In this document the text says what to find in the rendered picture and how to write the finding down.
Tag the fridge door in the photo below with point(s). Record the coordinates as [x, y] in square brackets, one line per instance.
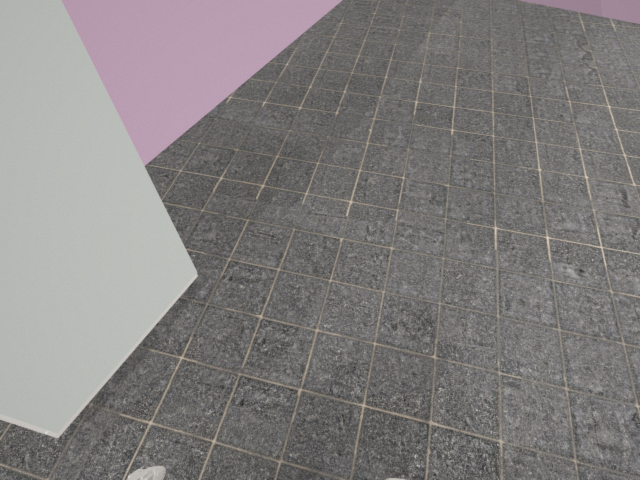
[89, 256]

